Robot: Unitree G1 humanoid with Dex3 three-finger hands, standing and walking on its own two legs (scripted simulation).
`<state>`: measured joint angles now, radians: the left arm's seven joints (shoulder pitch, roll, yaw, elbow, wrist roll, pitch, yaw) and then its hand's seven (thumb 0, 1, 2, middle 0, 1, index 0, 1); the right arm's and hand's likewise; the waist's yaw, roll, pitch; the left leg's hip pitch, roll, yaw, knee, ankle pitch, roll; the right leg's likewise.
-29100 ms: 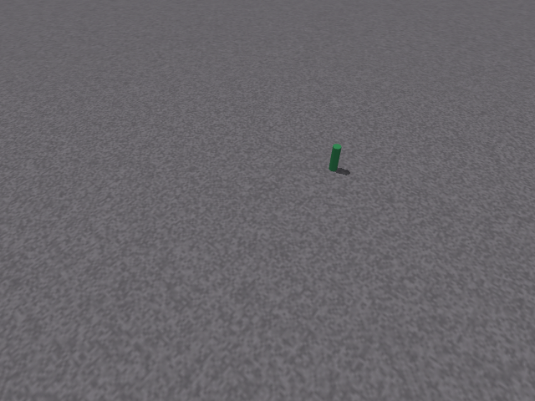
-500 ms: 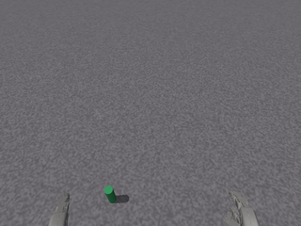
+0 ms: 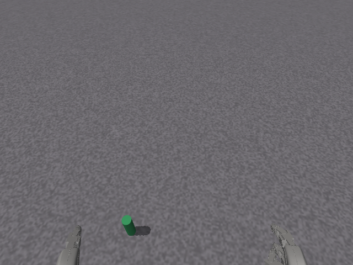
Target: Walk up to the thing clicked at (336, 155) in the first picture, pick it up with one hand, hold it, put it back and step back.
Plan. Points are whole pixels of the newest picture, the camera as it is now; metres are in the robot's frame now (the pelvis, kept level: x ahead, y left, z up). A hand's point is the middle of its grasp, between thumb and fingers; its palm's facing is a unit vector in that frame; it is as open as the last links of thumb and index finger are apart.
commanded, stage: home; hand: left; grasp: from the side
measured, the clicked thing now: (129, 225) +0.45 +0.24 -0.64
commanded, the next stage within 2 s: stand in 0.96 s
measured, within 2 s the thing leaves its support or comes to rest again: neither
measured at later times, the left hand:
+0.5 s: hand out of the picture +0.15 +0.17 -0.06, palm faces +0.11 -0.95 -0.28, open 17.5 cm
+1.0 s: hand out of the picture +0.17 +0.18 -0.06, palm faces +0.10 -0.96 -0.27, open 17.4 cm
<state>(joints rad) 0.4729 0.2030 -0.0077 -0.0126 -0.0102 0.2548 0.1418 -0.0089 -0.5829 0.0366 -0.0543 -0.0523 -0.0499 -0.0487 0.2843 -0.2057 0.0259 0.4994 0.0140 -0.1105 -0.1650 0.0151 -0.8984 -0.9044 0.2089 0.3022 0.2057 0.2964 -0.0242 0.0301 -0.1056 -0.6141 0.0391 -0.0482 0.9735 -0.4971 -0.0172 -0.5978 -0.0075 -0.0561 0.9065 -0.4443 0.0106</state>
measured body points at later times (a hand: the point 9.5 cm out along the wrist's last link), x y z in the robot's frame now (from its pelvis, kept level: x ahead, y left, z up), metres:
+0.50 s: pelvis -0.01 -0.01 +0.00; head +0.01 +0.00 +0.45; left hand +0.15 +0.22 -0.04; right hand +0.15 -0.24 -0.07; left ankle +0.00 +0.13 -0.69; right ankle +0.01 -0.13 -0.69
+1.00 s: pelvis +0.00 +0.00 +0.00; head +0.03 +0.00 +0.45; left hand +0.16 +0.23 -0.04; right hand +0.17 -0.24 -0.07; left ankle +0.00 +0.13 -0.69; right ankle +0.01 -0.13 -0.69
